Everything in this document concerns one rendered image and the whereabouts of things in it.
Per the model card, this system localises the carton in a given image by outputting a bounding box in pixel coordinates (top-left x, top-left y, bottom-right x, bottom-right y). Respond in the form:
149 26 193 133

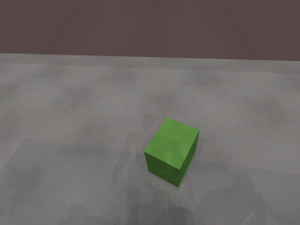
144 117 200 188

